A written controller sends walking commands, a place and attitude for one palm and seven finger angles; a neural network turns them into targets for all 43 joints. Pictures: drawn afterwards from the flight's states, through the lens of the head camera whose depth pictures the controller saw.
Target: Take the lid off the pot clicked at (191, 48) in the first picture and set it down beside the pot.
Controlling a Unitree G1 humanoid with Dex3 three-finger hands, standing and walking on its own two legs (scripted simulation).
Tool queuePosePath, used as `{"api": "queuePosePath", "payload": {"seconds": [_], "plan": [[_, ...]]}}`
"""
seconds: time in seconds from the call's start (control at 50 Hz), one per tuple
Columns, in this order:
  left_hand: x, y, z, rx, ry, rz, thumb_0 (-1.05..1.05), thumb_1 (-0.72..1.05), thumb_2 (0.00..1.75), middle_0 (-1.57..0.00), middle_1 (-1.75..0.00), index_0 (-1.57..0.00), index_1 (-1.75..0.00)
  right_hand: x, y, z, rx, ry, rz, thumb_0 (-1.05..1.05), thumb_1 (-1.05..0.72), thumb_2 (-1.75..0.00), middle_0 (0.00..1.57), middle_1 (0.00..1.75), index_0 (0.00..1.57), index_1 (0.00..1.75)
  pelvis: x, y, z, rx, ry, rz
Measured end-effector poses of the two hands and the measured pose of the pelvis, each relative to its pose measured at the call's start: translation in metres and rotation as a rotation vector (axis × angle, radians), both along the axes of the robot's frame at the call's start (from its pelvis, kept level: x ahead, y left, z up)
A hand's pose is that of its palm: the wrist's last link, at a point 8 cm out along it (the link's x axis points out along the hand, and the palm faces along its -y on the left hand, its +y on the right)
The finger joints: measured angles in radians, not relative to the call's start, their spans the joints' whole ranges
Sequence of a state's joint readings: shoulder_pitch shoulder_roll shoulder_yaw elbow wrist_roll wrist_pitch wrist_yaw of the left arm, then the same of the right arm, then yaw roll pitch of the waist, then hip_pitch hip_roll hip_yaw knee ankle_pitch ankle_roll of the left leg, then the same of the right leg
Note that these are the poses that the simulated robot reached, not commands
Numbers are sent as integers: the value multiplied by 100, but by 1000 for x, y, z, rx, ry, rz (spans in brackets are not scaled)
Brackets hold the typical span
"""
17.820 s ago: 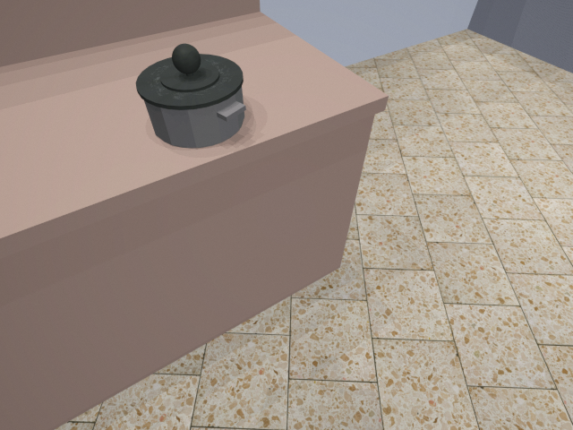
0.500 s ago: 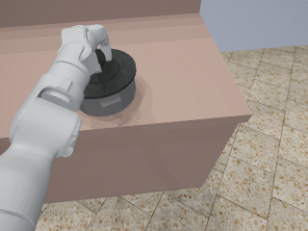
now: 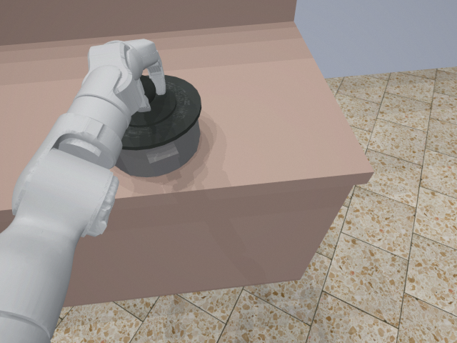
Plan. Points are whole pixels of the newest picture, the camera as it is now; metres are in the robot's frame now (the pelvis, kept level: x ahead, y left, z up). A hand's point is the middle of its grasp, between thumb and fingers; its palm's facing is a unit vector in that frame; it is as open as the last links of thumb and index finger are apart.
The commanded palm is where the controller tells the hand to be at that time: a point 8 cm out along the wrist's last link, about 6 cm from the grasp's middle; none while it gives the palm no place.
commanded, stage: close the fingers and squeeze the knob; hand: left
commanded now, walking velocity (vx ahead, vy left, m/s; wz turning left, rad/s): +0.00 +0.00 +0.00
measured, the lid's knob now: (140, 90) +0.52 +0.13 +0.17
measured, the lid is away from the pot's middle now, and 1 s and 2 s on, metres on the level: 0.01 0.01 0.01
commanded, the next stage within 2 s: lift the lid straight up in 0.30 s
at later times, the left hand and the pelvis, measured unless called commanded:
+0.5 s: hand (137, 92) +0.49 +0.13 +0.19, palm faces -0.38 -0.09 -0.92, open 7.5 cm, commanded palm +0.48 +0.13 +0.26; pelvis +0.00 +0.00 +0.00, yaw +0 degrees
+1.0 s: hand (130, 68) +0.49 +0.13 +0.24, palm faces -0.32 -0.11 -0.94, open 7.5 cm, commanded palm +0.49 +0.13 +0.30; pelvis -0.01 +0.00 +0.00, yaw +0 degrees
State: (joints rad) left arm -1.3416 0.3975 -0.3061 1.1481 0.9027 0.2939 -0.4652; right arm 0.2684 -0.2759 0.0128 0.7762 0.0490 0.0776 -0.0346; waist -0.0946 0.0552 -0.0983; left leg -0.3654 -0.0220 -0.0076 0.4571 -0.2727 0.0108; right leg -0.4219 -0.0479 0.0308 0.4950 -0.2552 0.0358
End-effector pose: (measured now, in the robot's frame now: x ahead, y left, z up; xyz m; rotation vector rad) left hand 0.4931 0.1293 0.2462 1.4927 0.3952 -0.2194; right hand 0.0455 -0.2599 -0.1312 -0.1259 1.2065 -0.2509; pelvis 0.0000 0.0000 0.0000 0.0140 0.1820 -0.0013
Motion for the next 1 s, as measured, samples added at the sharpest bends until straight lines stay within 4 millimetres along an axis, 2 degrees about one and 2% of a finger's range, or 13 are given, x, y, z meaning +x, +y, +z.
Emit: {"api": "queuePosePath", "payload": {"seconds": [0.26, 0.5, 0.68, 0.82, 1.0], "plan": [[-4, 0, 1, 1, -10, 0, 0, 21, 81, -58, -98, -67, -102, 14, 3, 1, 9, -35, 15, 0, -90, -89, 20, 30, 20, 30, -1, 1, 0, 1, -5, 1], [-3, 2, 1, -14, 2, 5, 1, 21, 81, -58, -99, -67, -102, 8, 1, 1, 0, -24, 8, 0, -90, -89, 20, 30, 20, 30, -1, 0, 0, 1, -5, 1], [-7, -2, 22, -30, -38, -2, 1, 21, 80, -58, -99, -68, -102, 5, 2, 0, 5, -37, 9, 1, -90, -89, 20, 30, 20, 30, -2, -1, 1, 2, -17, 0], [-8, 3, 29, -17, -31, 41, 1, 20, 81, -59, -98, -68, -103, 3, 0, 1, 4, -38, 8, 1, -90, -89, 20, 30, 20, 30, -6, -2, 1, 3, -20, -2], [-8, 1, 47, -22, -58, 39, 1, 20, 81, -59, -98, -68, -103, -1, -4, 5, -19, -48, -2, 0, -90, -89, 20, 30, 20, 30, -8, -2, 1, 3, -15, 0]]}}
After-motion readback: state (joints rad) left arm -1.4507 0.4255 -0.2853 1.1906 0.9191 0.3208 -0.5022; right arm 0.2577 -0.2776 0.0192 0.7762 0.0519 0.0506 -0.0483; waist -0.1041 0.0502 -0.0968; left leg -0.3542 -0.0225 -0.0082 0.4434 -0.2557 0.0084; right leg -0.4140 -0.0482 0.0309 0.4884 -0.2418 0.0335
